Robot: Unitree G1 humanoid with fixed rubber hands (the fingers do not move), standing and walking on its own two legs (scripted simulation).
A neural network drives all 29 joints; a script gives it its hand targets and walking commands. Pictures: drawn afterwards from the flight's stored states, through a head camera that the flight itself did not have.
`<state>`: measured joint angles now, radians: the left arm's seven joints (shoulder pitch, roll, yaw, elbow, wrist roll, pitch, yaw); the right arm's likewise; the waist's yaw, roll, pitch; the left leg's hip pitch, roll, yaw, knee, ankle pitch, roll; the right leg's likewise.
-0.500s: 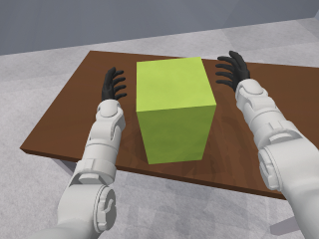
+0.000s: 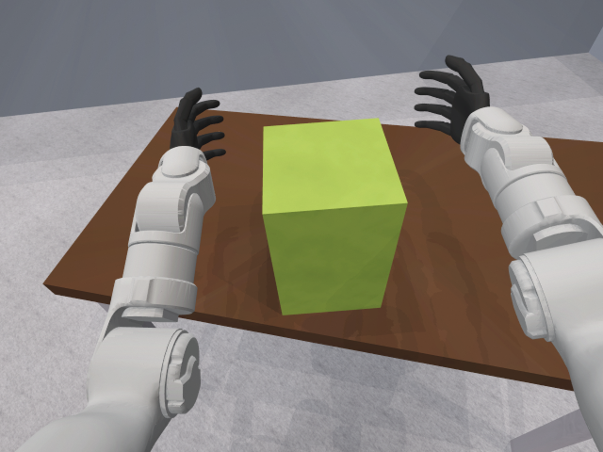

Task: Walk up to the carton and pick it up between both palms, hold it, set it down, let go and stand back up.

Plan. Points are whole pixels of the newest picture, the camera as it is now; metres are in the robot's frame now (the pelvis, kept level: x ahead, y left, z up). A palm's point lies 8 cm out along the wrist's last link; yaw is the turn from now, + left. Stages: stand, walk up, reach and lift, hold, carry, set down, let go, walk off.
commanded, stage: set down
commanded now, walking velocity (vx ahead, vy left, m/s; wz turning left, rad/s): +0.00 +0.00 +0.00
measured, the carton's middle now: (326, 224) +0.43 +0.03 +0.04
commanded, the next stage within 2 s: none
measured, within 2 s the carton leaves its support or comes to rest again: neither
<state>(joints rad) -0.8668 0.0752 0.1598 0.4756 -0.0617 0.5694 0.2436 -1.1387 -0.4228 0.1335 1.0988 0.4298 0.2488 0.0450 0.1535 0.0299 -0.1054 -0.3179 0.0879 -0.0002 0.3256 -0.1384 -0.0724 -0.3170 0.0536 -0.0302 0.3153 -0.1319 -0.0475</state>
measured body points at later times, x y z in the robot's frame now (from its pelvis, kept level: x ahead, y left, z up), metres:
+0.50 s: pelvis +0.00 +0.01 +0.00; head +0.01 -0.01 +0.45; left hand +0.40 +0.20 +0.20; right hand +0.48 -0.17 +0.20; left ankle +0.01 +0.16 -0.75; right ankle +0.01 -0.09 -0.75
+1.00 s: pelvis -0.01 +0.00 +0.00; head -0.01 -0.01 +0.45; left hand +0.35 +0.19 +0.16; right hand +0.42 -0.19 +0.16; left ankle +0.01 +0.16 -0.75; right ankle +0.01 -0.08 -0.75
